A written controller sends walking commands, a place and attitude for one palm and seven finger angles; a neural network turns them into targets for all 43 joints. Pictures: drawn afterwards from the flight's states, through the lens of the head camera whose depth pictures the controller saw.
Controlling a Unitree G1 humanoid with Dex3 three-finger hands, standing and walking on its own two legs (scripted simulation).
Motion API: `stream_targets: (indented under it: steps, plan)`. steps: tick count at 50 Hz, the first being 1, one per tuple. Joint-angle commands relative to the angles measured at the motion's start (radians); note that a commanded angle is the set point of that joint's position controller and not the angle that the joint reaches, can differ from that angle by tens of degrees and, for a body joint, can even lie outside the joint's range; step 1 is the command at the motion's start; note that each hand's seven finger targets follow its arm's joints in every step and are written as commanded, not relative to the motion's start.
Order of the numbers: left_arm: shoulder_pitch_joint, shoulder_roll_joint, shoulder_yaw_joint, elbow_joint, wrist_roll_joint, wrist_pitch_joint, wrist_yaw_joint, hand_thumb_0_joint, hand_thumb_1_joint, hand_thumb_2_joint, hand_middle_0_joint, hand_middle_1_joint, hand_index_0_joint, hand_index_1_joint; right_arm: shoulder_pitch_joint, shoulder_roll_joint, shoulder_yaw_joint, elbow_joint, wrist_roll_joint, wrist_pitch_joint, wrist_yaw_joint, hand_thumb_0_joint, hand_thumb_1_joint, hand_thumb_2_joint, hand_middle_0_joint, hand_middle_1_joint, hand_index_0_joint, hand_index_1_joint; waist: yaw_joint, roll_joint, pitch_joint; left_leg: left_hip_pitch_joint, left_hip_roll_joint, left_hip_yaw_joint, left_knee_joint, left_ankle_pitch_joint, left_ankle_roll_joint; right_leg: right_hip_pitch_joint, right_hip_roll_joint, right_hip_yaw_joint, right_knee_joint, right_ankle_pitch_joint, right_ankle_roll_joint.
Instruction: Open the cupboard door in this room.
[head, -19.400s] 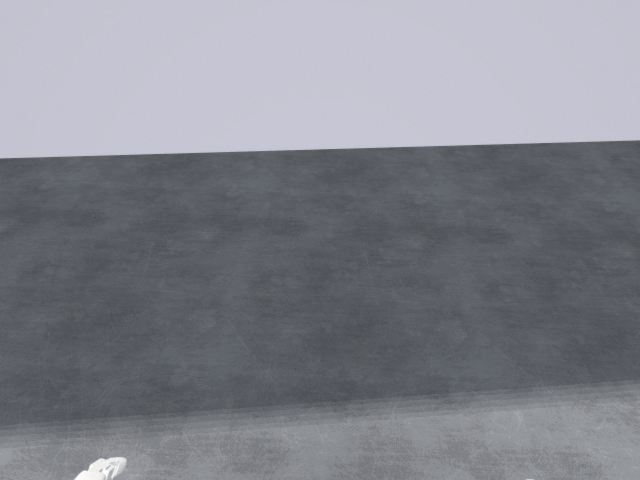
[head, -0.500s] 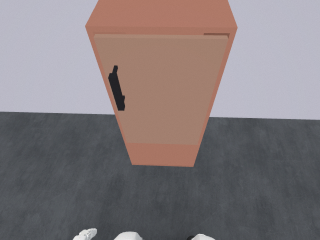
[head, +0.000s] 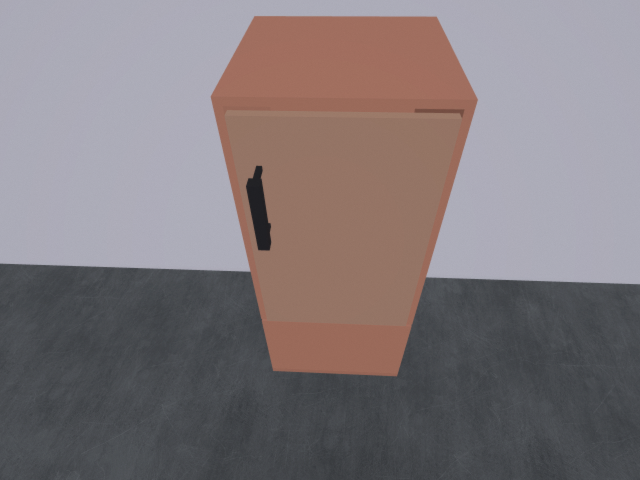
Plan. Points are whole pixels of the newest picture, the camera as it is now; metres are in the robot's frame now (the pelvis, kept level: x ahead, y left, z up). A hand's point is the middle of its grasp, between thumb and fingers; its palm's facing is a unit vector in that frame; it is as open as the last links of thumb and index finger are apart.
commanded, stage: look again from close up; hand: left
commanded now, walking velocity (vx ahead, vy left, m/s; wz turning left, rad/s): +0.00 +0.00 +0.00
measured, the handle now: (261, 209) +0.55 +0.16 +0.01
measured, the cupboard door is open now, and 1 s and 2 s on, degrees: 0 0 0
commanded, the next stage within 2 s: raise the hand with hooked fingers in 0.54 s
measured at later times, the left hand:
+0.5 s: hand out of the picture +0.15 +0.23 -0.12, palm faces -0.03 -0.93 -0.36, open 7.4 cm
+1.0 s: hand (167, 421) +0.20 +0.23 -0.05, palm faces +0.05 -1.00 -0.03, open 8.3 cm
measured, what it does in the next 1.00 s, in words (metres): lowers itself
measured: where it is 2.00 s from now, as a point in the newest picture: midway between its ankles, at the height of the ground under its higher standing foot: outside the picture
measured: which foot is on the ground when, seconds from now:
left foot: down 0.00-1.00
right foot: down 0.00-1.00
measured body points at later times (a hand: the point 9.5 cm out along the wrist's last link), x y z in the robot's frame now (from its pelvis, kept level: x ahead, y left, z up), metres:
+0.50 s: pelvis +0.02 -0.01 +0.01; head +0.02 -0.02 +0.46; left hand +0.15 +0.28 -0.10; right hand +0.06 -0.31 -0.12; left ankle -0.01 +0.12 -0.72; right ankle +0.07 -0.15 -0.72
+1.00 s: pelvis +0.00 -0.03 -0.09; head +0.07 -0.02 +0.36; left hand +0.19 +0.28 -0.05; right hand +0.24 -0.26 -0.13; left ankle -0.01 +0.12 -0.72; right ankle +0.07 -0.15 -0.72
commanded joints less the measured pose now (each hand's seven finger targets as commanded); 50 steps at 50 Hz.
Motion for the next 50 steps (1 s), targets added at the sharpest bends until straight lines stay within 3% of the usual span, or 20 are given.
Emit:
stream_targets:
  steps: [1, 8, 13, 22, 31, 32, 33, 34, 35, 36, 37, 38, 39, 40, 41, 43, 44, 46, 48, 50]
  plan:
    - [-0.099, 0.205, 0.046, -0.091, 0.002, -0.038, 0.007, 0.000, 0.900, 0.900, -0.200, -0.300, -0.200, -0.300, 0.002, -0.191, -0.055, -0.047, 0.003, -0.034, -0.016, 0.000, -0.900, -0.900, 0.200, 0.300, 0.200, 0.300, -0.047, -0.084, 0.006, -0.083, 0.059, -0.095, -0.182, 0.000, 0.047, 0.052, -0.044, 0.107, -0.163, -0.100, -0.079]
    - [-0.164, 0.241, 0.045, -0.063, -0.002, -0.040, 0.005, 0.000, 0.900, 0.900, -0.200, -0.300, -0.200, -0.300, -0.025, -0.243, -0.051, 0.016, -0.001, -0.045, -0.011, 0.000, -0.900, -0.900, 0.200, 0.300, 0.200, 0.300, -0.032, -0.027, 0.007, -0.103, 0.084, -0.121, -0.254, 0.003, 0.040, 0.119, -0.044, 0.086, -0.179, -0.103, -0.072]
    - [-0.211, 0.265, 0.038, -0.040, -0.006, -0.044, 0.003, 0.000, 0.900, 0.900, -0.200, -0.300, -0.200, -0.300, -0.033, -0.263, -0.043, 0.056, 0.001, -0.047, -0.008, 0.000, -0.900, -0.900, 0.200, 0.300, 0.200, 0.300, -0.032, -0.036, -0.011, -0.079, 0.083, -0.106, -0.263, 0.056, 0.027, 0.159, -0.058, 0.092, -0.204, -0.067, -0.072]
    - [-0.278, 0.275, 0.022, -0.008, -0.010, -0.047, 0.004, 0.000, 0.900, 0.900, -0.200, -0.300, -0.200, -0.300, -0.067, -0.289, -0.031, 0.106, 0.004, -0.049, -0.009, 0.000, -0.900, -0.900, 0.200, 0.300, 0.200, 0.300, -0.035, -0.030, -0.047, -0.005, 0.101, -0.090, -0.287, 0.203, 0.014, 0.227, -0.063, 0.066, -0.202, 0.141, -0.066]
    - [-0.296, 0.270, 0.016, 0.016, -0.008, -0.045, 0.005, 0.000, 0.900, 0.900, -0.200, -0.300, -0.200, -0.300, -0.101, -0.286, -0.024, 0.134, 0.005, -0.044, -0.011, 0.000, -0.900, -0.900, 0.200, 0.300, 0.200, 0.300, -0.037, -0.042, -0.039, 0.038, 0.104, -0.083, -0.308, 0.222, 0.009, 0.233, -0.059, 0.064, -0.228, 0.171, -0.060]
    - [-0.151, 0.154, 0.003, 0.049, -0.020, -0.042, 0.039, 0.000, 0.900, 0.900, -0.200, -0.300, -0.200, -0.300, -0.057, -0.185, -0.015, 0.089, 0.020, -0.050, -0.009, 0.000, -0.900, -0.900, 0.200, 0.300, 0.200, 0.300, -0.023, -0.044, -0.089, 0.019, 0.149, 0.000, -0.172, 0.167, -0.014, 0.255, -0.090, 0.051, -0.144, 0.256, -0.047]
    - [-0.891, 0.524, 0.449, -1.115, -0.143, -0.265, -0.001, 0.000, 0.877, 0.890, -0.202, -0.315, -0.202, -0.315, -0.113, -0.205, -0.051, -0.217, 0.054, -0.164, -0.041, 0.000, -0.900, -0.900, 0.200, 0.300, 0.200, 0.300, -0.060, -0.022, -0.336, 0.034, -0.042, -0.041, -0.257, 0.372, -0.001, 0.294, 0.038, -0.034, -0.118, 0.310, -0.098]
    - [-0.306, 0.368, 0.360, -0.724, -0.121, -0.246, -0.038, 0.000, 0.853, 0.880, -0.203, -0.330, -0.203, -0.330, -0.171, -0.196, -0.064, -0.237, 0.036, -0.231, -0.072, 0.000, -0.900, -0.900, 0.200, 0.300, 0.200, 0.300, 0.055, 0.073, -0.264, 0.004, -0.038, 0.014, -0.215, 0.411, 0.005, 0.265, 0.049, -0.054, -0.068, 0.202, -0.118]
    - [-0.136, 0.152, 0.262, -0.676, -0.212, -0.230, -0.069, 0.000, 0.830, 0.870, -0.205, -0.345, -0.205, -0.345, -0.152, -0.161, -0.051, -0.267, 0.049, -0.272, -0.067, 0.000, -0.900, -0.900, 0.200, 0.300, 0.200, 0.300, 0.000, 0.157, -0.127, -0.050, -0.041, 0.000, -0.192, 0.345, -0.026, 0.162, 0.043, -0.084, -0.098, 0.123, -0.102]
    - [-0.155, 0.156, 0.304, -0.650, -0.230, -0.283, -0.101, 0.000, 0.807, 0.860, -0.207, -0.360, -0.207, -0.360, -0.062, -0.147, -0.053, -0.233, 0.054, -0.285, -0.059, 0.000, -0.900, -0.900, 0.200, 0.300, 0.200, 0.300, -0.022, 0.043, -0.063, -0.085, -0.028, -0.010, -0.159, 0.281, -0.026, 0.092, 0.051, -0.087, -0.076, 0.070, -0.075]
    - [-0.160, 0.134, 0.307, -0.671, -0.272, -0.361, -0.138, 0.000, 0.783, 0.850, -0.208, -0.375, -0.208, -0.375, -0.099, -0.165, -0.066, -0.276, 0.039, -0.307, -0.057, 0.000, -0.900, -0.900, 0.200, 0.300, 0.200, 0.300, -0.021, -0.029, -0.001, -0.181, -0.036, -0.027, -0.091, 0.179, -0.021, -0.001, 0.050, -0.088, -0.037, -0.011, -0.067]
    - [-0.123, 0.100, 0.306, -0.610, -0.288, -0.436, -0.186, 0.000, 0.760, 0.840, -0.210, -0.390, -0.210, -0.390, -0.065, -0.162, -0.066, -0.278, 0.032, -0.320, -0.054, 0.000, -0.900, -0.900, 0.200, 0.300, 0.200, 0.300, -0.030, -0.116, -0.031, -0.245, -0.037, -0.022, -0.034, 0.103, -0.014, -0.083, 0.052, -0.084, 0.012, -0.093, -0.057]
    - [-0.076, 0.082, 0.327, -0.564, -0.313, -0.516, -0.236, 0.000, 0.737, 0.830, -0.212, -0.405, -0.212, -0.405, -0.075, -0.157, -0.067, -0.296, 0.028, -0.340, -0.050, 0.000, -0.900, -0.900, 0.200, 0.300, 0.200, 0.300, -0.012, -0.172, -0.036, -0.347, -0.041, -0.026, 0.042, 0.029, -0.015, -0.160, 0.050, -0.075, 0.075, -0.175, -0.054]
    - [-0.047, 0.096, 0.359, -0.526, -0.332, -0.594, -0.296, 0.000, 0.713, 0.820, -0.213, -0.420, -0.213, -0.420, -0.069, -0.160, -0.070, -0.314, 0.031, -0.359, -0.039, 0.000, -0.900, -0.900, 0.200, 0.300, 0.200, 0.300, 0.010, -0.124, -0.056, -0.407, -0.048, -0.024, 0.110, 0.000, -0.021, -0.204, 0.040, -0.048, 0.141, -0.209, -0.064]
    - [-0.080, 0.083, 0.337, -0.583, -0.350, -0.675, -0.360, 0.000, 0.690, 0.810, -0.215, -0.435, -0.215, -0.435, -0.073, -0.160, -0.066, -0.340, 0.025, -0.375, -0.030, 0.000, -0.900, -0.900, 0.200, 0.300, 0.200, 0.300, 0.011, -0.095, -0.126, -0.451, -0.052, -0.019, 0.181, -0.021, -0.021, -0.248, 0.038, -0.029, 0.202, -0.234, -0.064]
    - [-0.101, 0.113, 0.348, -0.599, -0.382, -0.782, -0.484, 0.000, 0.643, 0.790, -0.218, -0.465, -0.218, -0.465, -0.074, -0.166, -0.066, -0.379, 0.029, -0.409, -0.024, 0.000, -0.900, -0.900, 0.200, 0.300, 0.200, 0.300, 0.007, -0.129, -0.233, -0.577, -0.051, -0.020, 0.328, -0.037, -0.015, -0.302, 0.031, 0.031, 0.304, -0.255, -0.065]
    - [-0.127, 0.148, 0.358, -0.610, -0.400, -0.800, -0.552, 0.000, 0.620, 0.780, -0.220, -0.480, -0.220, -0.480, -0.073, -0.175, -0.062, -0.403, 0.034, -0.422, -0.025, 0.000, -0.900, -0.900, 0.200, 0.300, 0.200, 0.300, 0.000, -0.136, -0.272, -0.643, -0.048, -0.019, 0.389, -0.053, -0.009, -0.316, 0.023, 0.069, 0.331, -0.284, -0.065]
    - [-0.190, 0.224, 0.402, -0.672, -0.462, -0.746, -0.662, 0.000, 0.573, 0.760, -0.223, -0.510, -0.223, -0.510, -0.065, -0.195, -0.060, -0.456, 0.050, -0.422, -0.035, 0.000, -0.900, -0.900, 0.200, 0.300, 0.200, 0.300, 0.002, -0.091, -0.336, -0.704, -0.038, -0.009, 0.469, -0.068, 0.004, -0.320, 0.018, 0.124, 0.353, -0.346, -0.070]
    - [-0.201, 0.256, 0.440, -0.788, -0.515, -0.648, -0.693, 0.000, 0.527, 0.740, -0.227, -0.540, -0.227, -0.540, -0.063, -0.193, -0.057, -0.497, 0.063, -0.413, -0.054, 0.000, -0.900, -0.900, 0.200, 0.300, 0.200, 0.300, 0.010, -0.085, -0.421, -0.705, -0.032, -0.007, 0.493, -0.025, 0.017, -0.259, 0.026, 0.135, 0.360, -0.300, -0.059]
    - [-0.238, 0.286, 0.459, -0.936, -0.516, -0.561, -0.665, 0.000, 0.480, 0.720, -0.230, -0.570, -0.230, -0.570, -0.062, -0.191, -0.051, -0.508, 0.061, -0.399, -0.064, 0.000, -0.900, -0.900, 0.200, 0.300, 0.200, 0.300, 0.018, 0.005, -0.466, -0.662, -0.020, -0.024, 0.485, 0.052, 0.020, -0.265, 0.053, 0.084, 0.421, -0.179, -0.064]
